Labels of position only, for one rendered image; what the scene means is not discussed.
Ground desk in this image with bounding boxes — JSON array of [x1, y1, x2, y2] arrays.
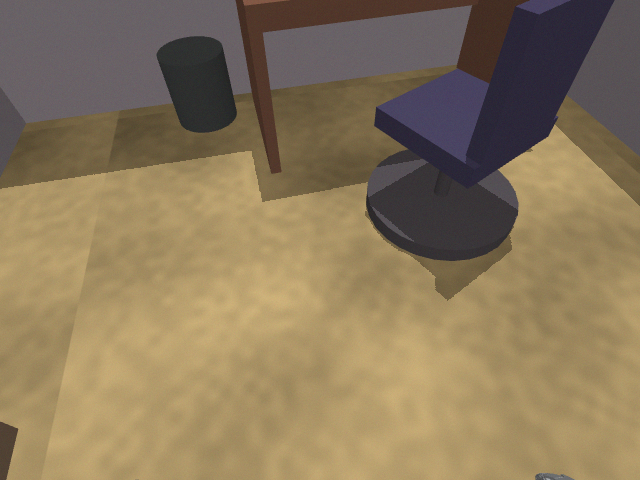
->
[[236, 0, 530, 174]]

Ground office chair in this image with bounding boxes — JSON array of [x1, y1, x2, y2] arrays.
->
[[366, 0, 614, 261]]

